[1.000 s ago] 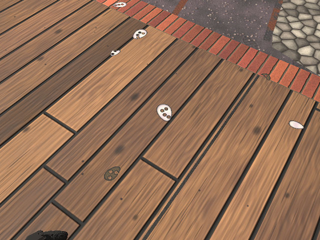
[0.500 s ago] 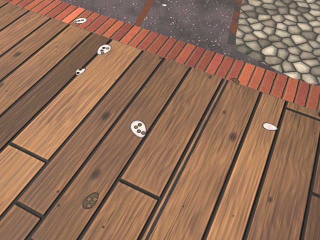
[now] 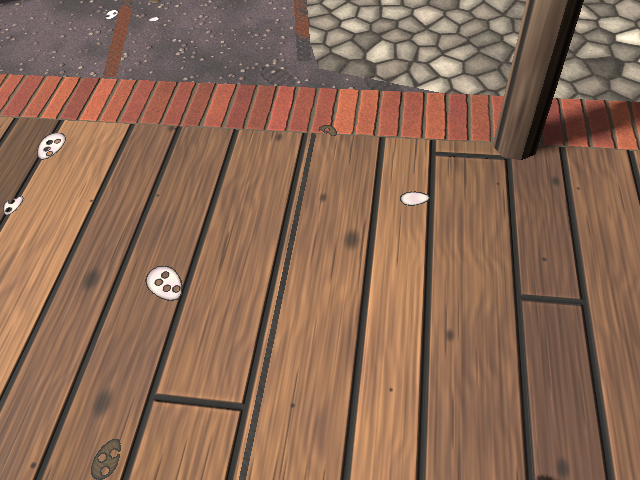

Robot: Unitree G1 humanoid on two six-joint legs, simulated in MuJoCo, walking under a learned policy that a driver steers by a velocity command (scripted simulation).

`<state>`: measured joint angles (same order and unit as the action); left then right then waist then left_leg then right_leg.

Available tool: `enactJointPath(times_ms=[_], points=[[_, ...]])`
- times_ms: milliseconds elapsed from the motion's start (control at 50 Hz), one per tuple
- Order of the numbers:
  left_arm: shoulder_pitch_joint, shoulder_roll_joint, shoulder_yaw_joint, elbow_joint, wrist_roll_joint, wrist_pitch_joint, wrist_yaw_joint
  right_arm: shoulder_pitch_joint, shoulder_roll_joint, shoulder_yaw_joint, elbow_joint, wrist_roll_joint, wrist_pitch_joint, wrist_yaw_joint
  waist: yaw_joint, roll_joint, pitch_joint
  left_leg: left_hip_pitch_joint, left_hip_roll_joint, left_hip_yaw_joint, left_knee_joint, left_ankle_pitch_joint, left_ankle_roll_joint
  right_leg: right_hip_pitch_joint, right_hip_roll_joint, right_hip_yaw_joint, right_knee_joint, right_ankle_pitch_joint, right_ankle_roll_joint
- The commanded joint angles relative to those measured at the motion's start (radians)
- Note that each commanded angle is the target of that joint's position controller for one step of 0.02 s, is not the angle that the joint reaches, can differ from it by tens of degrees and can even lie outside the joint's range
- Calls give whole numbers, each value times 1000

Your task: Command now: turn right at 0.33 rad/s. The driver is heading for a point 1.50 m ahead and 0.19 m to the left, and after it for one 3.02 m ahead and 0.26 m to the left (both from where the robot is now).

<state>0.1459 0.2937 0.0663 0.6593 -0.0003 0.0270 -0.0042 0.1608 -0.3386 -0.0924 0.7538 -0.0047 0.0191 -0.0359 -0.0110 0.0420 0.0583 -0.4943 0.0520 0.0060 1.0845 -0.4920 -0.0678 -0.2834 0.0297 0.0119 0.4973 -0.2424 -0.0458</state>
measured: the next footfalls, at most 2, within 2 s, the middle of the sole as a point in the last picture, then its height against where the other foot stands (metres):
left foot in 0.26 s outside the picture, level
left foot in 1.70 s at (296, 478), level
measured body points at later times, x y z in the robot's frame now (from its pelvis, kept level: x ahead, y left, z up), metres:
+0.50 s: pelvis +0.02 +0.02 +0.00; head +0.03 +0.03 +0.45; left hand +0.15 +0.27 -0.13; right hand +0.13 -0.25 -0.11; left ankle +0.02 +0.15 -0.74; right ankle +0.01 -0.10 -0.74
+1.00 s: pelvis +0.02 +0.03 +0.00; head +0.03 +0.03 +0.45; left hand +0.10 +0.29 -0.14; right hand +0.09 -0.23 -0.13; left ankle +0.02 +0.15 -0.74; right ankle +0.01 -0.10 -0.74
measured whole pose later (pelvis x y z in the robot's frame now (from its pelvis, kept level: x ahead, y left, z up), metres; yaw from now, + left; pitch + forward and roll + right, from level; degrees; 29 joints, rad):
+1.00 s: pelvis +0.02 +0.03 +0.00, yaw -3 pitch -2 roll +0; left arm 0.18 0.24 0.04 1.03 0.00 0.02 0.04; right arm 0.19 -0.25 -0.02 0.96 -0.01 -0.02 -0.02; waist 0.00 0.00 0.04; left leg -0.18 0.00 0.00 0.48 -0.27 0.01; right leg -0.18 0.02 0.07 0.48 -0.27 0.01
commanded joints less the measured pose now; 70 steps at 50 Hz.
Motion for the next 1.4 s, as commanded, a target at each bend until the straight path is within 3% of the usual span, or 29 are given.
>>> enactJointPath(times_ms=[20,60,120,180,240,260,280,300,320,340,400,600,1000,1040,1080,1120,1140,1180,1220,1240,1260,1280,1300,1320,1360,1400], points=[[-46,130,25,-58,2,-22,17,21,-88,-23,-53,-3,-6,-9,-9,-171,-149,-52,0,-44,64,112,-17,130,-236,202,-162,479,-188],[-46,117,19,-49,7,-24,22,31,-65,-14,-49,5,-7,-6,-8,-170,-151,-27,3,-43,-36,146,-23,136,-223,183,-168,437,-187],[-41,124,17,-28,9,-22,26,-5,-35,5,-57,1,-8,-1,17,-178,-131,46,13,-45,-234,156,-22,124,-221,196,-171,320,-184],[-31,133,15,-4,12,-19,17,-12,-50,6,-57,7,-12,5,36,-185,-102,132,3,-32,-361,126,-12,83,-233,237,-172,225,-196],[-55,101,-4,19,-1,-20,11,35,-31,12,-35,4,-24,11,-6,-156,-84,271,-14,-13,-612,268,15,41,-206,247,-133,179,-157],[-25,75,-14,37,-1,-26,9,46,-35,15,-31,-9,-30,14,-15,-119,-89,357,4,-42,-714,416,31,13,-179,238,-121,151,-110],[8,54,-22,46,18,-36,8,60,-82,10,-35,-19,-35,10,8,-42,-119,442,91,-133,-708,626,57,-20,-127,198,-71,88,-53],[71,59,-14,55,22,-44,1,22,-140,-2,-27,-11,-35,10,84,92,-120,408,119,-143,-651,613,110,-15,-47,118,-74,2,-13],[28,69,-16,64,26,-41,4,-2,-72,10,-30,-6,-37,19,47,90,-127,318,93,-134,-673,433,129,66,-35,90,-71,-3,19],[-18,91,-9,63,19,-35,7,-9,-43,19,-30,-11,-41,25,25,64,-96,284,65,-116,-684,352,111,74,-34,89,-58,7,22],[-17,75,-9,77,14,-11,17,0,-37,27,-14,-13,-59,26,18,47,-73,272,39,-86,-678,343,79,71,-48,107,-57,70,4],[20,61,-4,177,7,-16,28,13,-29,40,35,-6,-54,13,8,-45,-66,305,15,-64,-657,383,85,81,-51,105,-64,147,23],[40,58,-8,353,2,-16,45,38,-18,56,180,-2,-47,9,14,-36,-37,299,-13,-46,-692,361,88,108,-47,82,-86,150,35],[63,50,-9,374,-5,-14,47,60,-29,52,200,5,-41,4,13,-18,-42,292,-29,-45,-707,73,107,84,-7,39,-57,-106,24],[44,52,-8,361,-11,-26,45,75,-60,42,199,16,-40,-1,-1,28,36,244,30,-150,-769,-244,168,-45,13,14,13,-341,5],[12,14,-16,337,-16,-60,33,139,-108,26,217,27,-56,-1,-16,127,74,274,193,-384,-894,-375,261,-145,10,-37,171,-244,7],[0,11,-17,331,-18,-75,25,149,-122,19,221,29,-64,-1,-19,139,93,249,256,-470,-934,-358,301,-153,-24,-21,236,-198,1],[23,9,-16,335,-28,-95,11,100,-112,19,199,27,-76,5,14,120,93,229,265,-453,-932,-262,299,-129,-57,-10,220,-241,-25],[135,9,-10,388,-29,-107,5,0,-99,22,164,44,-71,13,87,90,65,112,157,-272,-863,-126,229,139,-27,-60,-29,-101,-43],[206,23,0,426,-20,-105,5,-12,-76,27,154,40,-71,15,107,49,38,57,90,-188,-764,-36,195,263,-9,-49,-66,-24,-29],[314,68,14,452,-16,-105,8,-28,-14,45,140,29,-77,22,136,-100,-13,-37,9,-74,-517,59,144,386,-140,155,-157,-111,-59],[412,184,37,459,-21,-109,3,-39,29,56,97,24,-93,21,150,-334,-40,-225,-96,37,-235,9,91,486,-347,542,-308,-254,-183],[385,152,22,454,-2,-125,-4,-52,-11,45,90,46,-106,19,130,-267,2,-316,-67,-57,-30,-89,101,432,-426,687,-345,-329,-261],[316,89,4,426,-5,-140,-4,-30,-26,42,98,61,-116,27,90,-175,57,-383,-14,-103,53,-1,122,424,-401,609,-341,-327,-241],[251,65,-8,396,-12,-147,-12,-22,-35,34,114,44,-131,38,59,-121,60,-407,41,-79,33,171,138,426,-328,424,-349,-154,-165],[272,23,-25,394,-4,-134,-9,-50,-27,29,108,27,-134,52,58,-127,38,-347,64,-46,-42,271,120,400,-270,275,-356,96,-129]])
Keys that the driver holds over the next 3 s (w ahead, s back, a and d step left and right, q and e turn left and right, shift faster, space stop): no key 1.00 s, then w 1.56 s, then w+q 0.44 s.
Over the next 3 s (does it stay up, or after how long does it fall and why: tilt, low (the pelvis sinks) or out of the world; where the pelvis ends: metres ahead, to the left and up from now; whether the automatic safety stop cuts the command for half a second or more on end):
stays up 1.01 0.03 0.00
